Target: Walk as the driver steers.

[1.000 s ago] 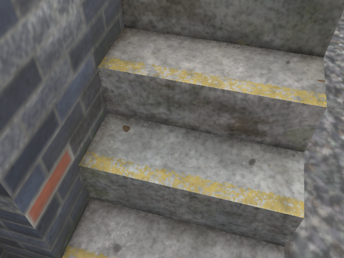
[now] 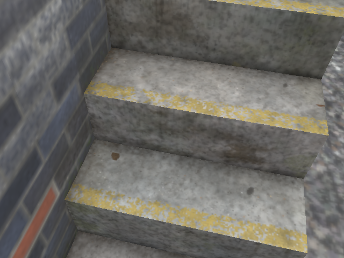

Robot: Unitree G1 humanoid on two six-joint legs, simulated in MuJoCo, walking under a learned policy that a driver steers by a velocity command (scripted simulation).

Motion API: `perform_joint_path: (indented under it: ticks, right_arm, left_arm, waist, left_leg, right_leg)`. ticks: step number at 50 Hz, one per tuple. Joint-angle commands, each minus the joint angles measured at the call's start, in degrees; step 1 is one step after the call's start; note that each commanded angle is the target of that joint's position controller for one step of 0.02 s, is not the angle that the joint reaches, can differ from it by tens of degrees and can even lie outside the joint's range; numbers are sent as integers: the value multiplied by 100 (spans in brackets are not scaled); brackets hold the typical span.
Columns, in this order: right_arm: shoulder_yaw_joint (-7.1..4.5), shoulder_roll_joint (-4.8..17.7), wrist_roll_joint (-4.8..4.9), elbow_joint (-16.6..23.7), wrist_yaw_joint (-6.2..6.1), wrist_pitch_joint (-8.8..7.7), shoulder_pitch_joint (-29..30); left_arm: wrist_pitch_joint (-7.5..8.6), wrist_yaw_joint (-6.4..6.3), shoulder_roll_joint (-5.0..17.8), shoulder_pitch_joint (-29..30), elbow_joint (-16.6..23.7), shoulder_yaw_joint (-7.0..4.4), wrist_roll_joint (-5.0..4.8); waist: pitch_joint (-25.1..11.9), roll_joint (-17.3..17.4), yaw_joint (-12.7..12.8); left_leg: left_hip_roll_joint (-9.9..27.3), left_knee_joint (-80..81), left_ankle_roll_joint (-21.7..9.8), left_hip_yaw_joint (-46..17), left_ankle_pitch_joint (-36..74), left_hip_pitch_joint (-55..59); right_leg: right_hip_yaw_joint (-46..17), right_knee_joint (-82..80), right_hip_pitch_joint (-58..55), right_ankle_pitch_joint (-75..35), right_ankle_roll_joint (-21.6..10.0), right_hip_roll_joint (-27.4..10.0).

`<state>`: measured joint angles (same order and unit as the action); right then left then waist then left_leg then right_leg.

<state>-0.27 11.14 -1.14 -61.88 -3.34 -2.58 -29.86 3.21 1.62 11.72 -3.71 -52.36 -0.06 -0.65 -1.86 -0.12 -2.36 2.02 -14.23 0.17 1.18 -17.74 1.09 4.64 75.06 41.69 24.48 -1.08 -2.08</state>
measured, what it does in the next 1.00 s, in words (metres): walks ahead: right foot, then left foot 0.19 m higher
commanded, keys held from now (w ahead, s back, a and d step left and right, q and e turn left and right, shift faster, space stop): no key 0.74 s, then w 0.26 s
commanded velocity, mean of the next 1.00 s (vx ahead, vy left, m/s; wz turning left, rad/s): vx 0.16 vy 0.00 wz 0.00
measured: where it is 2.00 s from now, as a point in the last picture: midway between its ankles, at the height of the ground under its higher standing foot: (224, 235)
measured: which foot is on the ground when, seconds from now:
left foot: down 0.00-0.10, up 0.12-0.54, down 0.56-0.88, up 0.90-1.00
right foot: up 0.00-0.10, down 0.12-0.64, up 0.66-0.94, down 0.96-1.00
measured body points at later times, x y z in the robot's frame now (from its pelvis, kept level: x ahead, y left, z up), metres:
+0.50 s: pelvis +0.11 -0.03 +0.01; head +0.16 -0.05 +0.45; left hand +0.04 +0.20 -0.13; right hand +0.28 -0.20 -0.13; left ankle +0.12 +0.11 -0.45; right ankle +0.03 -0.11 -0.74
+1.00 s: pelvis +0.12 -0.06 +0.00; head +0.15 -0.08 +0.45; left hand -0.06 +0.14 -0.12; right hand +0.51 -0.13 +0.09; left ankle +0.10 +0.06 -0.43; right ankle +0.03 -0.13 -0.74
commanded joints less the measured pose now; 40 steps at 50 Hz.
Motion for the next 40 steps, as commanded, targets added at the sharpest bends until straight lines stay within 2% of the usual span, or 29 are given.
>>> perform_joint_path:
  ticks: [1,3,4,5,6,7,8,9,10,11,12,13,14,16,18,20,21,22,26,27,28,30,32,33,34,35,36,38,40]
  right_arm:
    - [-92,1019,0,597,-95,37,883]
    - [-158,1257,48,655,-20,62,978]
    - [-202,1268,163,878,34,68,1565]
    - [-207,1202,121,1222,35,-54,2404]
    - [40,238,5,1480,121,-279,2425]
    - [229,-623,133,1079,239,-474,1001]
    - [131,-459,223,731,358,-470,51]
    - [21,-89,281,826,343,-383,143]
    - [46,-41,236,1019,329,-228,521]
    - [129,-133,201,1190,302,-18,991]
    - [142,-33,130,1333,328,164,1246]
    - [164,-203,106,1249,297,312,1153]
    - [178,-136,97,1330,277,343,1193]
    - [158,-48,16,1373,220,318,1382]
    - [138,-36,133,1466,134,290,1768]
    - [199,-41,178,2027,101,238,2818]
    - [238,-1,108,2333,107,182,3310]
    - [313,-197,80,2426,136,151,3518]
    - [454,-371,5,2569,217,216,2908]
    - [505,-308,-62,2823,279,158,3226]
    - [532,-372,-68,3115,249,105,3704]
    - [269,250,79,3044,339,-125,3138]
    - [-34,699,271,2253,280,-67,1217]
    - [-194,822,207,1522,210,92,402]
    - [-162,745,-60,1612,199,76,1120]
    - [-83,428,-277,2090,213,-14,2513]
    - [-73,348,-226,2429,200,-91,3681]
    - [-21,323,-121,2564,175,-125,4626]
    - [23,278,-86,2748,269,-184,5103]
  left_arm:
    - [82,-27,193,-111,381,29,126]
    - [180,-39,655,-1199,130,-242,51]
    - [229,-86,881,-1850,-154,-410,38]
    - [173,-212,838,-2466,-584,-388,152]
    - [115,-278,683,-2273,-866,-152,229]
    - [84,-292,813,-2606,-1030,-108,408]
    - [-8,-257,781,-2659,-1023,-93,539]
    - [-115,-200,703,-2003,-950,-101,394]
    - [-274,-211,570,-1117,-754,-70,221]
    - [-332,-202,395,-526,-636,-11,205]
    - [-304,-210,93,-141,-557,80,214]
    - [-279,-272,57,-344,-699,89,212]
    - [-251,-339,133,-564,-751,94,201]
    - [-292,-492,374,-1000,-825,52,243]
    - [-499,-613,569,-1850,-952,-8,228]
    - [-565,-734,622,-2350,-946,-77,118]
    - [-602,-805,566,-2352,-843,-90,85]
    - [-660,-838,412,-2450,-821,-71,136]
    - [-802,-932,404,-1444,-324,-77,174]
    - [-854,-921,650,-978,-182,-124,40]
    - [-912,-904,854,-1231,-260,-168,16]
    - [-1054,-836,1194,-2090,-481,-272,100]
    - [-982,-669,1246,-1653,-110,-302,28]
    - [-933,-581,736,-945,225,-216,125]
    - [-808,-523,530,-768,491,-309,106]
    - [-708,-590,360,-634,1127,-310,68]
    - [-671,-631,577,-1483,1177,-343,154]
    - [-846,-632,684,-3077,646,-315,443]
    - [-1024,-669,437,-3608,529,-234,238]
  waist:
    - [-4,664,823]
    - [-567,1027,1324]
    - [-466,864,1749]
    - [237,395,1867]
    - [866,-1256,1197]
    - [191,-1408,677]
    - [-678,-579,292]
    - [-448,-123,85]
    - [-174,113,-245]
    - [205,89,-339]
    - [451,1,-448]
    - [358,-434,-398]
    - [309,-338,-344]
    - [48,-364,-115]
    - [-88,-467,365]
    - [216,-622,783]
    - [283,-300,796]
    - [277,-339,896]
    - [-97,-243,239]
    - [-217,-399,27]
    - [-440,-709,81]
    - [-1421,-581,-72]
    - [-2754,41,-705]
    - [-2614,1643,-855]
    - [-2244,1784,-264]
    - [-1423,1446,319]
    - [-739,1080,1140]
    - [-381,-311,2063]
    - [123,-73,2359]
  left_leg:
    - [1076,-435,-799,16,7218,-1074]
    - [857,-1995,-723,-48,8152,-673]
    - [471,-3216,-376,-5,7303,-657]
    - [14,-5142,-129,-81,4196,-1835]
    - [-389,-7609,-178,-222,-1710,-4119]
    - [-892,-9331,-464,-1361,-1772,-5267]
    - [-886,-9689,-449,-1398,-1454,-5173]
    - [-675,-9747,-354,-873,-1403,-5392]
    - [-211,-9702,-188,-775,-1366,-5562]
    - [-82,-9529,-10,-673,-1204,-5325]
    - [-21,-8762,64,-656,-717,-4618]
    - [-181,-9446,170,-307,-744,-4383]
    - [-142,-9283,227,-364,-621,-4446]
    - [-118,-9240,359,-342,-591,-4814]
    - [-251,-10674,383,-683,-1272,-6519]
    - [-310,-11271,375,-939,-2168,-8234]
    - [-228,-10478,404,-888,-2198,-8305]
    - [-279,-10701,452,-639,-2212,-8322]
    - [256,-8613,714,3,-879,-5799]
    - [343,-6666,710,480,-482,-4688]
    - [203,-5617,576,812,-590,-3752]
    - [-429,-4562,187,1084,-480,-2762]
    - [442,-3305,-284,-874,1492,402]
    - [1006,-2891,-770,-2108,1759,1060]
    - [1325,-3140,-1092,-2402,3409,634]
    - [1733,-3521,-1014,-2419,3937,-832]
    - [1628,-4015,-441,-2051,3715,-2618]
    - [1062,-3846,3,-932,2223,-4224]
    - [1066,-3929,-26,-520,717,-5230]
  right_leg:
    - [214,-1004,-1466,-125,-258,144]
    - [13,-2958,-2813,-1495,-415,328]
    - [-8,-5240,-3571,-3028,-469,354]
    - [-281,-7060,-4247,-4347,-539,84]
    - [-742,-6338,-4867,-7694,-386,-659]
    - [-1536,-4645,-5253,-11983,-663,-1752]
    - [-1396,-4704,-5206,-11039,-1214,-2079]
    - [-1211,-5191,-4752,-8189,-1473,-1846]
    - [-1171,-5500,-4018,-5659,-1331,-1731]
    - [-1023,-5846,-2913,-4615,-1204,-1556]
    - [-555,-6000,-1927,-4831,-1026,-1157]
    - [-476,-6023,-1879,-5692,-1144,-1091]
    - [-327,-5987,-2077,-6133,-1146,-1004]
    - [-294,-5839,-3071,-6812,-1238,-1013]
    - [-908,-5664,-4930,-6678,-1463,-1580]
    - [-1258,-5685,-6228,-6008,-1321,-1873]
    - [-1050,-5756,-6241,-5638,-1106,-1682]
    - [-1052,-5861,-6157,-5742,-1093,-1679]
    - [-96,-6250,-4279,-6060,-913,-1083]
    - [177,-6363,-3611,-6168,-854,-539]
    - [38,-6463,-3426,-7330,-892,-590]
    - [-164,-4903,-4806,-10383,-698,-448]
    - [-497,-2923,-3261,-9117,-230,-463]
    - [-578,-743,-1420,-3133,11,516]
    - [-1667,2133,-109,1227,202,1254]
    - [-2322,3481,828,2526,229,1320]
    - [-2322,3335,189,2701,167,820]
    - [-202,3035,-1443,463,347,948]
    - [-188,3154,-1878,-174,259,914]
Velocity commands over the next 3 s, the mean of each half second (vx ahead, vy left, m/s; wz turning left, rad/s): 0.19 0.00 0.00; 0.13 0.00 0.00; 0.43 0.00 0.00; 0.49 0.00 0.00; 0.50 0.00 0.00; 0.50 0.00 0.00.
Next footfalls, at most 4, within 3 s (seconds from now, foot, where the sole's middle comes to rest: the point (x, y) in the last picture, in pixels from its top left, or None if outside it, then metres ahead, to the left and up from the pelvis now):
0.12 right None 0.07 -0.11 -0.78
0.56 left None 0.19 0.12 -0.59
0.96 right None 0.06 -0.13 -0.78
1.22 left None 0.29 0.08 -0.58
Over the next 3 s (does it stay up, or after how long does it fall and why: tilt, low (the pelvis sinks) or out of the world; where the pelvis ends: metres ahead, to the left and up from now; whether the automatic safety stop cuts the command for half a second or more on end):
stays up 0.93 -0.20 0.77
